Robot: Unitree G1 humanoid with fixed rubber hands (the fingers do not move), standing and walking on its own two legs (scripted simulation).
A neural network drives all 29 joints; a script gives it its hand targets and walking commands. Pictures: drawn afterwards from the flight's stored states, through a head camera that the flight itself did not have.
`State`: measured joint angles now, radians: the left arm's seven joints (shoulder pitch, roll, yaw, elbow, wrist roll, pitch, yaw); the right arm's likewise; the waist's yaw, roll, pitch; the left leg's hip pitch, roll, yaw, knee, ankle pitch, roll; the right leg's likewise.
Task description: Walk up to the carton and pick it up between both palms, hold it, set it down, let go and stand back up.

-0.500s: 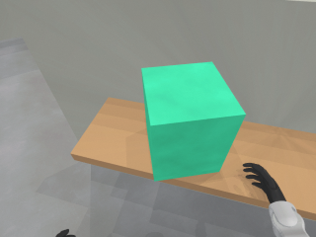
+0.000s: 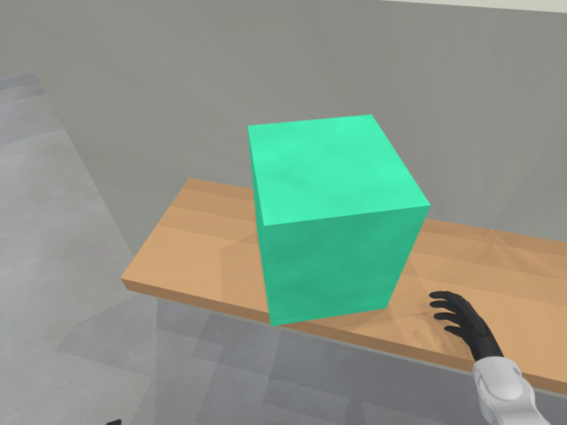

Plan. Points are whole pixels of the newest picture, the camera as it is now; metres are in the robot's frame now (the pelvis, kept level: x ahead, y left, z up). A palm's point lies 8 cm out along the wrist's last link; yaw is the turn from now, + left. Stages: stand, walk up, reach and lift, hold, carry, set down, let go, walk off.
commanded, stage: stand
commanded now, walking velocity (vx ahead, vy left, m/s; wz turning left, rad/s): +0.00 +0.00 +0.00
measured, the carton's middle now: (320, 221) +0.41 -0.04 +0.06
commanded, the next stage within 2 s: none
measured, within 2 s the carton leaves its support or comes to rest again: neither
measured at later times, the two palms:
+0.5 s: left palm out of the picture +0.08 +0.30 -0.11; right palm (479, 345) +0.23 -0.26 +0.01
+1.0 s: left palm out of the picture +0.09 +0.31 -0.11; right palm (479, 344) +0.23 -0.26 +0.01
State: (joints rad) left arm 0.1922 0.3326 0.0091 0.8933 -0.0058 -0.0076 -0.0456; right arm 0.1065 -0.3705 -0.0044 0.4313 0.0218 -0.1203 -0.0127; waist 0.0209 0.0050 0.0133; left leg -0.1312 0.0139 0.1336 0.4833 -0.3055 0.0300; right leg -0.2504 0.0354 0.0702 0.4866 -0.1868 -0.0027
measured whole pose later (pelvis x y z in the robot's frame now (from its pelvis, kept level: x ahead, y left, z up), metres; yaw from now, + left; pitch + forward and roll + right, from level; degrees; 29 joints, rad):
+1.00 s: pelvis +0.01 +0.02 +0.00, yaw +0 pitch -3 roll +0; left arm 0.19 0.34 0.01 0.93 -0.01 0.00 -0.03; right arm 0.09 -0.39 -0.03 0.50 0.02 -0.12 -0.01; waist 0.02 -0.02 0.03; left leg -0.09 -0.01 0.15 0.44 -0.29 0.05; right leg -0.21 0.00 0.07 0.45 -0.18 0.03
